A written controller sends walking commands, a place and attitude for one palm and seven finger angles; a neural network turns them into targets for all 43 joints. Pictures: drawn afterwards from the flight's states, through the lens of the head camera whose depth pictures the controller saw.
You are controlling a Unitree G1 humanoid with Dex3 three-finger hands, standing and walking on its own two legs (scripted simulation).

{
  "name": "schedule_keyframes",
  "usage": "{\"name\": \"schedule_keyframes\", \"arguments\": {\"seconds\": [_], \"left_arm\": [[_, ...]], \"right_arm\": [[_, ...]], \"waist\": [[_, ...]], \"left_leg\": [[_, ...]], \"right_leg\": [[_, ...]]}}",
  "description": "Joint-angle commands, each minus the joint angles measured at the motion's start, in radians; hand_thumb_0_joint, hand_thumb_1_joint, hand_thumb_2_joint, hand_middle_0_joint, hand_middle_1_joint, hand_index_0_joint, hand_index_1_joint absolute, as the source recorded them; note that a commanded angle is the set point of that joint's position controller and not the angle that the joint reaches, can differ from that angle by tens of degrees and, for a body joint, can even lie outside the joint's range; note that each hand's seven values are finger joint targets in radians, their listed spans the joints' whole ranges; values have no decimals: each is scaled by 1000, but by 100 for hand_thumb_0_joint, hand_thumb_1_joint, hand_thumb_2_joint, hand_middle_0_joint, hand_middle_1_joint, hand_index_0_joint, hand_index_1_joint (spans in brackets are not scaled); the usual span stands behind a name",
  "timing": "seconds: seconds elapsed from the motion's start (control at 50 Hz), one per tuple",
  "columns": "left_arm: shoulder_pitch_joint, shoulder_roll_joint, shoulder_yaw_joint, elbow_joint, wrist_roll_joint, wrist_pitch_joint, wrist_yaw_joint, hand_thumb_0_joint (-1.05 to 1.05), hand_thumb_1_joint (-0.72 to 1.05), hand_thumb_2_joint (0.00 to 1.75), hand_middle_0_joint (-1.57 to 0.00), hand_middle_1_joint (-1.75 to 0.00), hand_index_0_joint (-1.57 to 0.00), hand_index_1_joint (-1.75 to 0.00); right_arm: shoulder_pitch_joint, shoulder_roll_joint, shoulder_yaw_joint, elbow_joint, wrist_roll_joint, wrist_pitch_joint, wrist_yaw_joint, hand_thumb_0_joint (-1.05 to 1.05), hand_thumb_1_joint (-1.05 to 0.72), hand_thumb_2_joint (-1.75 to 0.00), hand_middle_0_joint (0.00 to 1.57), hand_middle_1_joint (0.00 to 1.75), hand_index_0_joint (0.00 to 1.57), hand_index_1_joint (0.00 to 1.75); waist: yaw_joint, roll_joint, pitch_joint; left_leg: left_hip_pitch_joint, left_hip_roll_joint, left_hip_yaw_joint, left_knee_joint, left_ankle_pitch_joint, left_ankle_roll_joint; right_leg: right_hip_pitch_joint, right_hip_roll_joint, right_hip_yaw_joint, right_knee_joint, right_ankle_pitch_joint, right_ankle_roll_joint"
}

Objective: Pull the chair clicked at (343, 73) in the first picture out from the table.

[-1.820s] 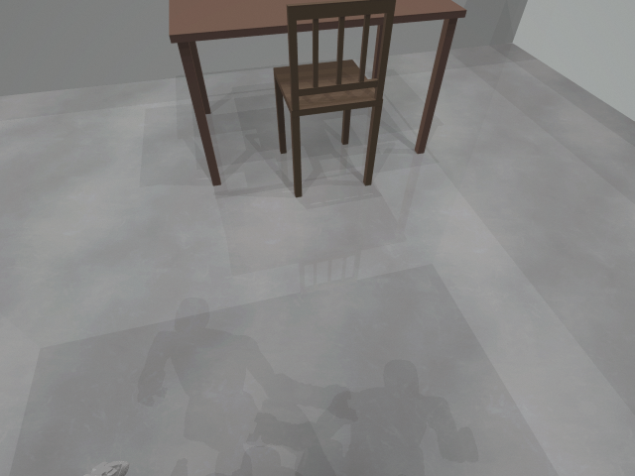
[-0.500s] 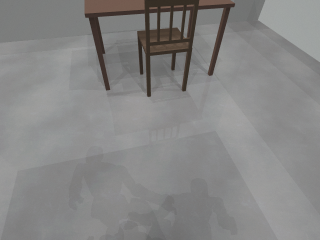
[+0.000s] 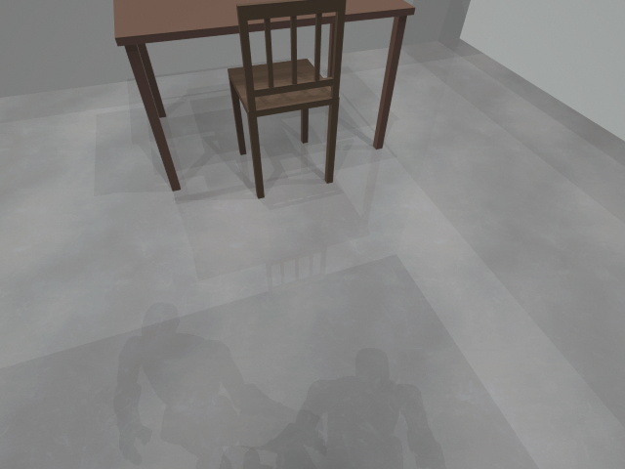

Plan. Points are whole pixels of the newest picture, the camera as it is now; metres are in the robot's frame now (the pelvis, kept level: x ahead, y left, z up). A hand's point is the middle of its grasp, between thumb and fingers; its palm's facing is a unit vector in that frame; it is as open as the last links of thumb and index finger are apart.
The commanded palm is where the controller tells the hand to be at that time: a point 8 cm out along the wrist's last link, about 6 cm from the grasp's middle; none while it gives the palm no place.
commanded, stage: walk to a spot facing it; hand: left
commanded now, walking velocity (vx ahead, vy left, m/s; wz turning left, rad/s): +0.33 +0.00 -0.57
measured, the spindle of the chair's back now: (293, 51) +1.48 +0.19 -0.09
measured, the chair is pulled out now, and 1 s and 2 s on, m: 0.00 0.00 0.00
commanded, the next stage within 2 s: turn to face it in 1.96 s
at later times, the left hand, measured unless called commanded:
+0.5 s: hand out of the picture +0.15 +0.18 -0.17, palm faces -0.11 -0.98 -0.17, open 7.4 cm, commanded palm none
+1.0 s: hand (285, 252) +0.57 +0.11 -0.15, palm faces -0.46 -0.88 -0.14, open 7.4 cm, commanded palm none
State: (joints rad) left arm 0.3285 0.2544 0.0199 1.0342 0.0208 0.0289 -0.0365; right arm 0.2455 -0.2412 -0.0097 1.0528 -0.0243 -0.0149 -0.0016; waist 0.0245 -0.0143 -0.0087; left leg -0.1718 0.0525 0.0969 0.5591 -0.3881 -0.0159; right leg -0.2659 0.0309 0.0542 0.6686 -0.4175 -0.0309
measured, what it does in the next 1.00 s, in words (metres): walks ahead, turning right: left foot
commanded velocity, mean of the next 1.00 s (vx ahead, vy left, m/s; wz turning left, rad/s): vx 0.35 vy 0.00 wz -0.39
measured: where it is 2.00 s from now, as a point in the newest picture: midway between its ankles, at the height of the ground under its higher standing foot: (390, 321)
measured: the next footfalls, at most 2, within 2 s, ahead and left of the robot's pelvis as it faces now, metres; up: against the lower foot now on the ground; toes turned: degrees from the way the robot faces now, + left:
left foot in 0.54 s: +0.37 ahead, +0.08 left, +0.00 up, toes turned -7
right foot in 1.16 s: +0.53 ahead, -0.20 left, +0.00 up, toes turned -37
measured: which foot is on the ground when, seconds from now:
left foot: down 0.00-0.10, up 0.12-0.52, down 0.54-1.00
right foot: down 0.00-0.54, up 0.56-1.00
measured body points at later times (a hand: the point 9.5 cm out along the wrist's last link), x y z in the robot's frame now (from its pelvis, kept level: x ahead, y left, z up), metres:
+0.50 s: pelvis +0.18 +0.00 +0.00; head +0.22 +0.01 +0.45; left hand +0.16 +0.23 -0.16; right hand +0.28 -0.25 -0.13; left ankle +0.32 +0.10 -0.71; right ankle +0.02 -0.10 -0.73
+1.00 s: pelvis +0.39 -0.01 +0.01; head +0.42 +0.00 +0.46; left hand +0.59 +0.15 -0.14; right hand +0.20 -0.17 -0.12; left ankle +0.33 +0.09 -0.73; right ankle +0.44 -0.19 -0.67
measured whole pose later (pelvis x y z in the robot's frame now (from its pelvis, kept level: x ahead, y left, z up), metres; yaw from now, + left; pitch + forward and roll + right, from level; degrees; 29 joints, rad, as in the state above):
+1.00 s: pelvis +0.39 -0.01 +0.01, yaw -25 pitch +0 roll -1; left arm 0.12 0.20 0.06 0.98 0.04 0.03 -0.04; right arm 0.48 -0.15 -0.03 1.11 -0.03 -0.08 -0.03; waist -0.06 -0.03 0.05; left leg 0.02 0.04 0.32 0.31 -0.34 0.03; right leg -0.60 -0.10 -0.09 0.84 -0.13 0.00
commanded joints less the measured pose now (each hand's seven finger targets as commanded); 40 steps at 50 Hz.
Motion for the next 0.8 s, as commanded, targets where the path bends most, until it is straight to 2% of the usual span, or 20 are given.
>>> {"name": "schedule_keyframes", "arguments": {"seconds": [0.0,0.04,0.06,0.08,0.1,0.12,0.18,0.26,0.34,0.42,0.44,0.48,0.5,0.52,0.54,0.56,0.58,0.64,0.66,0.78], "left_arm": [[-165,64,42,-154,-1,-50,-4,0,90,90,-20,-30,-20,-30],[-9,41,49,-101,0,-53,-11,0,90,90,-20,-30,-20,-30],[151,83,61,-50,4,-60,-6,0,90,90,-20,-30,-20,-30],[311,217,94,-7,11,-77,18,0,90,90,-20,-30,-20,-30],[354,209,82,-1,-13,-77,36,0,90,90,-20,-30,-20,-30],[291,182,73,-13,-8,-78,39,0,90,90,-20,-30,-20,-30],[157,101,53,-52,4,-88,46,0,90,90,-20,-30,-20,-30],[138,90,52,-41,5,-103,48,0,90,90,-20,-30,-20,-30],[171,73,49,-23,5,-106,54,0,90,90,-20,-30,-20,-30],[145,89,56,-27,8,-98,59,0,90,90,-20,-30,-20,-30],[141,97,58,-27,6,-96,58,0,90,90,-20,-30,-20,-30],[84,110,68,-39,1,-97,58,0,90,90,-20,-30,-20,-30],[95,75,69,-47,-8,-96,51,0,90,90,-20,-30,-20,-30],[174,9,65,-58,-20,-90,35,0,90,90,-20,-30,-20,-30],[129,16,58,-78,-11,-93,38,0,90,90,-20,-30,-20,-30],[70,13,51,-88,-8,-84,37,0,90,90,-20,-30,-20,-30],[8,13,58,-89,3,-79,26,0,90,90,-20,-30,-20,-30],[54,-33,60,-62,16,-42,6,0,90,90,-20,-30,-20,-30],[71,-38,61,-55,15,-35,6,0,90,90,-20,-30,-20,-30],[-57,-41,67,-99,20,-16,-2,0,90,90,-20,-30,-20,-30]], "right_arm": [[93,-212,-69,-38,-1,-39,-21,0,-90,-90,20,30,20,30],[5,-197,-65,-54,-2,-39,-22,0,-90,-90,20,30,20,30],[-28,-169,-57,-69,4,-38,-16,0,-90,-90,20,30,20,30],[-64,-78,-37,-127,18,-43,-5,0,-90,-90,20,30,20,30],[-162,-115,-40,-170,12,-52,-6,0,-90,-90,20,30,20,30],[-215,-90,-46,-170,12,-55,-3,0,-90,-90,20,30,20,30],[-133,-60,-49,-129,-3,-42,6,0,-90,-90,20,30,20,30],[-99,-23,-56,-130,3,-22,17,0,-90,-90,20,30,20,30],[-188,-10,-52,-182,4,-26,27,0,-90,-90,20,30,20,30],[-246,0,-46,-213,12,-42,32,0,-90,-90,20,30,20,30],[-224,-6,-49,-208,12,-45,29,0,-90,-90,20,30,20,30],[17,-55,-62,-139,6,-55,8,0,-90,-90,20,30,20,30],[182,-137,-81,-91,-3,-58,-7,0,-90,-90,20,30,20,30],[273,-250,-104,-73,-18,-59,-12,0,-90,-90,20,30,20,30],[245,-237,-94,-77,-4,-50,-13,0,-90,-90,20,30,20,30],[154,-192,-85,-100,4,-48,-17,0,-90,-90,20,30,20,30],[77,-118,-71,-114,0,-52,-15,0,-90,-90,20,30,20,30],[32,-25,-46,-104,0,-75,-17,0,-90,-90,20,30,20,30],[31,-22,-47,-97,2,-81,-20,0,-90,-90,20,30,20,30],[144,-28,-52,-54,7,-95,-25,0,-90,-90,20,30,20,30]], "waist": [[-69,166,116],[22,137,65],[98,-22,11],[140,-414,-12],[153,-269,13],[124,-120,96],[27,-23,102],[-10,-69,64],[15,-99,72],[21,-122,90],[9,-126,85],[-103,-87,-16],[-159,23,-125],[-146,333,-231],[-133,295,-199],[-107,241,-90],[-81,172,43],[-4,144,82],[11,140,52],[-10,80,77]], "left_leg": [[147,347,-272,-231,254,204],[-17,264,-84,-57,267,116],[-178,169,27,222,265,59],[-536,9,118,588,-129,-14],[-597,24,-37,669,-179,0],[-629,53,-73,710,-100,0],[-564,93,-78,646,48,-24],[-531,78,-43,532,151,-45],[-553,59,-21,396,209,-38],[-358,23,4,167,199,-9],[-277,1,17,131,192,1],[25,-30,16,-11,240,23],[281,82,-95,-29,238,48],[453,400,-515,-148,196,154],[344,473,-658,-293,22,196],[190,466,-623,-343,-133,204],[45,409,-509,-368,-181,182],[-134,275,-187,-371,33,107],[-117,261,-143,-367,90,106],[50,269,-46,-399,280,128]], "right_leg": [[-325,-79,-77,134,-136,16],[-25,-61,-137,-45,17,7],[220,-49,-91,-188,119,-15],[417,-364,439,-378,145,-125],[369,-412,600,-438,224,-200],[286,-392,556,-435,228,-227],[184,-319,359,-423,292,-196],[174,-244,201,-422,435,-163],[237,-214,168,-410,539,-145],[183,-212,155,-384,600,-121],[159,-211,158,-353,653,-120],[109,-155,108,-114,743,-84],[-23,-104,72,114,560,-57],[-250,44,-57,477,-79,-9],[-324,21,9,657,-157,-18],[-375,-39,11,741,-85,-19],[-402,-88,-1,742,9,-13],[-286,-125,-30,632,141,5],[-281,-127,-34,615,172,12],[-461,-161,-41,483,300,53]]}}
